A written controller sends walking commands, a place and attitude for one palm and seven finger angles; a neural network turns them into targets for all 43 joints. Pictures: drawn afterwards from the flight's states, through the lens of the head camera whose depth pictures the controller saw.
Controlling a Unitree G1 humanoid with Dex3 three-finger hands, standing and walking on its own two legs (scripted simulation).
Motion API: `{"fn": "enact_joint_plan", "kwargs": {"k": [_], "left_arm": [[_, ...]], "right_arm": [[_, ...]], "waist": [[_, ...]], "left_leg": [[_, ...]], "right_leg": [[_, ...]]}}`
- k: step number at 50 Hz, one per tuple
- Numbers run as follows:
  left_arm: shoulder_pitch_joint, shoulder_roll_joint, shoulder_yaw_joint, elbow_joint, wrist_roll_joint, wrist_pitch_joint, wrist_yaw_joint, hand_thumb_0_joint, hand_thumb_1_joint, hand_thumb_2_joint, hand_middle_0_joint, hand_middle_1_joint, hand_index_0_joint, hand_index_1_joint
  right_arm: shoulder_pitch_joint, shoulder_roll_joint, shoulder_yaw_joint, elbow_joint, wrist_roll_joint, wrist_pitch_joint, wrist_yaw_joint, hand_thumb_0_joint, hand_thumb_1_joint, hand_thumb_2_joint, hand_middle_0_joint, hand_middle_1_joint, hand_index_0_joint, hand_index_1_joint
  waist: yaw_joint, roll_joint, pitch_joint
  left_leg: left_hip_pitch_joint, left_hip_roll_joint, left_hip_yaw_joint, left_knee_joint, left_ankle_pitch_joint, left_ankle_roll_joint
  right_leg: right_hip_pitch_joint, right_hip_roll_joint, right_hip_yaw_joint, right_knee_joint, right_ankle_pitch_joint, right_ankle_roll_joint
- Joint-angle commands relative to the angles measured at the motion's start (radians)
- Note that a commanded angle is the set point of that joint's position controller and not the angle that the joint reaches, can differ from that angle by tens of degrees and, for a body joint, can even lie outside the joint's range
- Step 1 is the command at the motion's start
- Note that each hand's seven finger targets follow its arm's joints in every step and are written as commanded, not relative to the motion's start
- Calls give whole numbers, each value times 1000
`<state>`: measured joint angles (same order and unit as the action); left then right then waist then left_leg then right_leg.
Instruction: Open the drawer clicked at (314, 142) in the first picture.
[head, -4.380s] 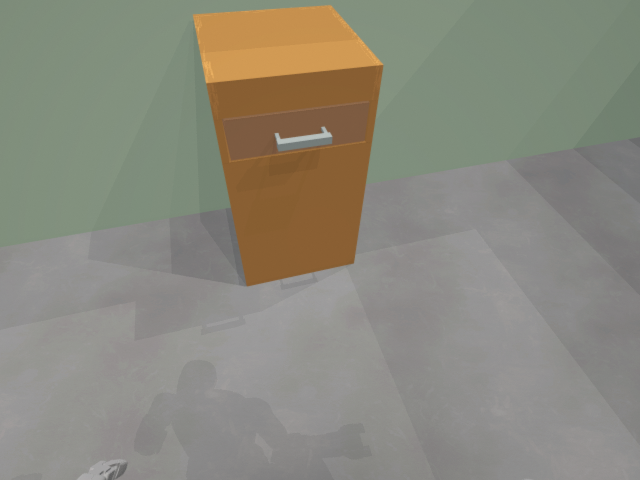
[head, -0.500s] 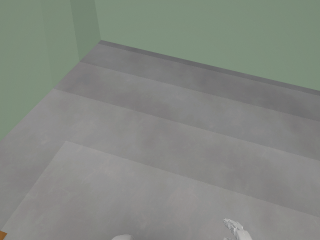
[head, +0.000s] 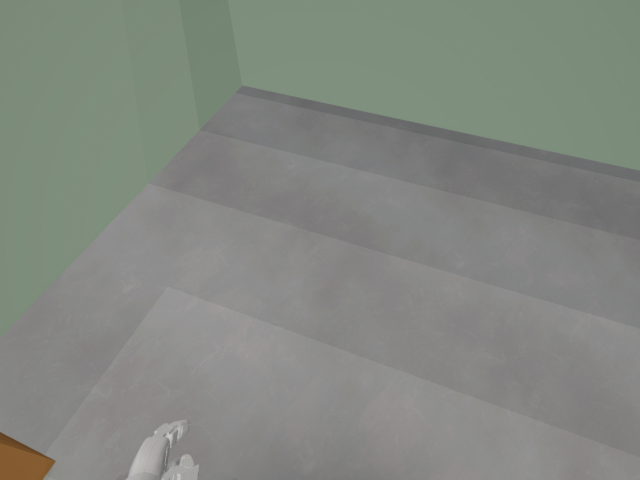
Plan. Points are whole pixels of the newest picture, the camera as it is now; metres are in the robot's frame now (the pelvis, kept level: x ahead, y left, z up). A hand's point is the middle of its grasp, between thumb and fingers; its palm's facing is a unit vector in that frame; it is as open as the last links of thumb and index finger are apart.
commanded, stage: turn to face it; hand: left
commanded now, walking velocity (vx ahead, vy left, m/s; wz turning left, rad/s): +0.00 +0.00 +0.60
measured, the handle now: out of the picture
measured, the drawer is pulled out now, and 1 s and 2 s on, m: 0.00 0.00 0.00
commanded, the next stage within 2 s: take the last steps up to it in 1.80 s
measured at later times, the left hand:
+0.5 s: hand out of the picture -0.10 +0.20 -0.18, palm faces +0.40 -0.88 -0.27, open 7.4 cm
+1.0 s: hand out of the picture -0.03 +0.24 -0.15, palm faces +0.58 -0.77 -0.26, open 7.4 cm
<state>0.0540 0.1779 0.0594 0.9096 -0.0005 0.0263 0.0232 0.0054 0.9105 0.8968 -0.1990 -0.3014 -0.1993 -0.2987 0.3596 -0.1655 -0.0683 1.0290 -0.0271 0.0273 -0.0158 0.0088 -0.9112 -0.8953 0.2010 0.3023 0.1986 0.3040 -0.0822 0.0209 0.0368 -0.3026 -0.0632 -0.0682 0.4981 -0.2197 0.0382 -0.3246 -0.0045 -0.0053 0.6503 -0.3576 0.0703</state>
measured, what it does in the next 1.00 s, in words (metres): steps on the spot, turning left: right foot, then left foot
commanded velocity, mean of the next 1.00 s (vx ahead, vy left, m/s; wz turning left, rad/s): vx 0.00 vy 0.00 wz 0.60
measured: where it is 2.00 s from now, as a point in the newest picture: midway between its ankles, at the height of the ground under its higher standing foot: outside the picture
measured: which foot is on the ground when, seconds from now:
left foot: down 0.00-0.04, up 0.06-0.50, down 0.52-1.00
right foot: up 0.00-0.00, down 0.02-0.52, up 0.54-1.00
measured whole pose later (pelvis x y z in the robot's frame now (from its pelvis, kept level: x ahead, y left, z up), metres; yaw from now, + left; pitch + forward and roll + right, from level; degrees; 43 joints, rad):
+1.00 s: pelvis -0.02 -0.01 +0.00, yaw +36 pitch +0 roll +0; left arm 0.11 0.23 0.06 0.86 0.00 0.04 0.02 0.01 0.91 0.90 -0.20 -0.30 -0.20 -0.30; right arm 0.23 -0.21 -0.07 0.93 -0.03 0.05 0.01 0.01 -0.91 -0.90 0.20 0.30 0.20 0.30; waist -0.04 0.01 0.06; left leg -0.31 -0.06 -0.11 0.51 -0.21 0.02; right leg -0.35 -0.03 0.01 0.75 -0.40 0.09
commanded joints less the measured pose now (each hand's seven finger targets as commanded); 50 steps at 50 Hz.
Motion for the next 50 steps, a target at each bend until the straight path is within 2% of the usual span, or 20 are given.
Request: {"fn": "enact_joint_plan", "kwargs": {"k": [1, 2, 3, 4, 6, 8, 15, 21, 24, 25, 26, 27, 28, 29, 31, 33, 36, 45, 48, 50], "left_arm": [[167, 192, 45, -43, 11, -40, 23, 0, 900, 900, -200, -300, -200, -300], [183, 245, 51, -51, 17, -39, 24, 0, 900, 900, -200, -300, -200, -300], [169, 233, 43, -64, 14, -35, 23, 0, 900, 900, -200, -300, -200, -300], [99, 177, 37, -75, 12, -44, 25, 0, 900, 900, -200, -300, -200, -300], [49, 135, 18, -89, 9, -38, 21, 0, 900, 900, -200, -300, -200, -300], [94, 132, 15, -78, 11, -47, 17, 0, 900, 900, -200, -300, -200, -300], [208, 183, 28, -55, 24, -39, 14, 0, 900, 900, -200, -300, -200, -300], [239, 237, 45, -39, 33, -25, 8, 0, 900, 900, -200, -300, -200, -300], [238, 257, 53, -36, 25, -18, 1, 0, 900, 900, -200, -300, -200, -300], [236, 248, 52, -37, 18, -14, -2, 0, 900, 900, -200, -300, -200, -300], [226, 189, 43, -74, 9, -12, -10, 0, 900, 900, -200, -300, -200, -300], [171, 154, 26, -115, 14, -3, -7, 0, 900, 900, -200, -300, -200, -300], [159, 182, 32, -115, 19, 7, -4, 0, 900, 900, -200, -300, -200, -300], [136, 169, 35, -94, 22, 13, -2, 0, 900, 900, -200, -300, -200, -300], [152, 187, 45, -69, 21, 10, -14, 0, 900, 900, -200, -300, -200, -300], [189, 181, 48, -48, 22, 10, -19, 0, 900, 900, -200, -300, -200, -300], [191, 181, 47, -48, 20, 11, -14, 0, 900, 900, -200, -300, -200, -300], [69, 144, 35, -120, 9, 6, -1, 0, 900, 900, -200, -300, -200, -300], [119, 136, 32, -119, 2, -3, 2, 0, 900, 900, -200, -300, -200, -300], [179, 148, 35, -108, -1, -15, 5, 0, 900, 900, -200, -300, -200, -300]], "right_arm": [[-10, -123, -40, -108, 28, -23, 6, 0, -900, -900, 200, 300, 200, 300], [-19, -107, -40, -138, 18, -21, 2, 0, -900, -900, 200, 300, 200, 300], [-35, -143, -51, -137, 8, -10, 3, 0, -900, -900, 200, 300, 200, 300], [-24, -137, -51, -115, 3, 6, 9, 0, -900, -900, 200, 300, 200, 300], [-25, -121, -49, -95, 5, 22, 22, 0, -900, -900, 200, 300, 200, 300], [-51, -115, -43, -101, 5, 28, 30, 0, -900, -900, 200, 300, 200, 300], [-216, -134, -34, -164, 5, 38, 39, 0, -900, -900, 200, 300, 200, 300], [-299, -132, -12, -212, 15, 20, 45, 0, -900, -900, 200, 300, 200, 300], [-230, -165, -17, -210, 11, 6, 42, 0, -900, -900, 200, 300, 200, 300], [-156, -212, -30, -193, 9, -3, 41, 0, -900, -900, 200, 300, 200, 300], [-87, -339, -60, -188, 6, -14, 35, 0, -900, -900, 200, 300, 200, 300], [-26, -403, -74, -169, 18, -10, 27, 0, -900, -900, 200, 300, 200, 300], [-40, -382, -65, -159, 15, -5, 24, 0, -900, -900, 200, 300, 200, 300], [-90, -341, -57, -168, 12, -10, 15, 0, -900, -900, 200, 300, 200, 300], [-205, -288, -38, -202, 10, -13, 7, 0, -900, -900, 200, 300, 200, 300], [-221, -269, -31, -210, 12, -21, 7, 0, -900, -900, 200, 300, 200, 300], [-195, -263, -31, -200, 15, -23, 7, 0, -900, -900, 200, 300, 200, 300], [-133, -259, -51, -181, 2, -8, 10, 0, -900, -900, 200, 300, 200, 300], [-158, -260, -57, -189, 0, -4, 11, 0, -900, -900, 200, 300, 200, 300], [-172, -251, -58, -194, 8, -3, 12, 0, -900, -900, 200, 300, 200, 300]], "waist": [[101, -169, -180], [107, -313, -160], [101, -203, -128], [60, -227, -85], [27, -149, 0], [42, -176, 14], [97, -190, 8], [129, -228, -37], [92, -196, -102], [49, -102, -153], [8, 215, -192], [-16, 297, -198], [-1, 178, -170], [6, 224, -135], [55, 165, -76], [77, 114, -68], [78, 113, -89], [46, 142, -55], [69, 157, -88], [104, 115, -125]], "left_leg": [[-222, 88, -126, 160, 15, -30], [-338, -7, 38, 372, -387, -90], [-302, 39, 13, 561, -377, -85], [-306, 73, -11, 638, -318, -95], [-301, 99, 31, 723, -199, -108], [-308, 103, 63, 742, -149, -121], [-299, 124, 102, 601, -169, -132], [-127, 113, 171, 299, -212, -100], [41, 93, 206, 56, -68, -79], [204, 120, 157, -71, 82, -61], [395, 372, -173, -120, 394, 36], [386, 509, -318, -123, 702, 149], [318, 516, -236, -119, 559, 182], [254, 431, -220, -147, 453, 147], [170, 338, -153, -157, 346, 101], [163, 284, -115, -167, 367, 76], [173, 271, -132, -177, 351, 89], [112, 271, -309, -166, 224, 140], [61, 246, -339, -115, 304, 129], [-3, 197, -322, -41, 283, 81]], "right_leg": [[459, -274, 202, -366, 330, -77], [427, -496, 339, -334, 544, -188], [294, -496, 268, -324, 569, -237], [240, -428, 191, -344, 550, -214], [157, -330, 57, -324, 529, -169], [172, -308, -19, -315, 581, -158], [236, -347, -49, -311, 497, -190], [230, -389, -98, -231, 547, -188], [209, -373, -173, -95, 530, -129], [118, -346, -207, 61, 448, -83], [-162, -204, -229, 307, -40, 4], [-291, -133, -125, 453, -340, 31], [-278, -160, -63, 522, -285, 15], [-295, -160, -32, 536, -209, 18], [-275, -149, -6, 558, -65, 24], [-249, -127, -13, 547, 0, 33], [-227, -118, 2, 495, 24, 43], [-136, -59, 16, 216, -68, 32], [6, -19, 3, 43, -52, 15], [166, -15, -6, -177, 99, 5]]}}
